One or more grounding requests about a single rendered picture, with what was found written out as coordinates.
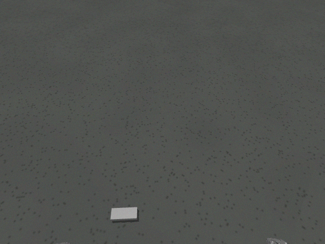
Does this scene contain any small box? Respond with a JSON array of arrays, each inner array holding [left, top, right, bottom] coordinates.
[[110, 207, 138, 221]]

